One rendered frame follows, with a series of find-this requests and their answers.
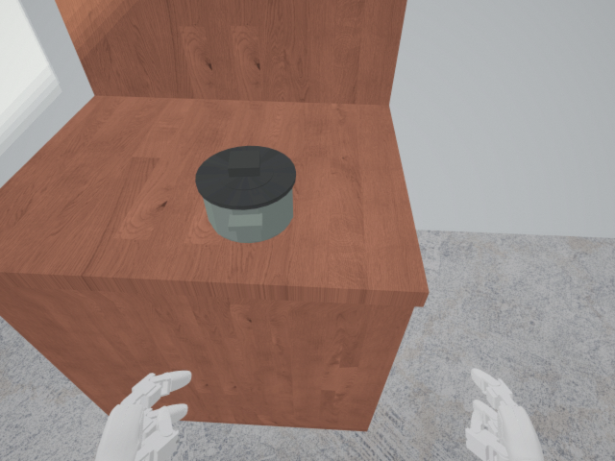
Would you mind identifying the pot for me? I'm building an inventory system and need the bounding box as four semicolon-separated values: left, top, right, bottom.
203;189;293;243

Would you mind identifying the left robot hand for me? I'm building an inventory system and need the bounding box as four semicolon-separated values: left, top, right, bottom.
95;371;191;461

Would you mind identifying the lid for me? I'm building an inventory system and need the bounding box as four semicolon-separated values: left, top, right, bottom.
195;146;296;210

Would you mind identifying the table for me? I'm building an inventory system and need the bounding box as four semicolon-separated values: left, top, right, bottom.
0;0;429;431

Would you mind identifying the right robot hand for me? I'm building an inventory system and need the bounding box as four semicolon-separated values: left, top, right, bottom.
465;368;545;461

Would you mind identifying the knob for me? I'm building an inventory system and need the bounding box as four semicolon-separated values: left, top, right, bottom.
228;150;260;178

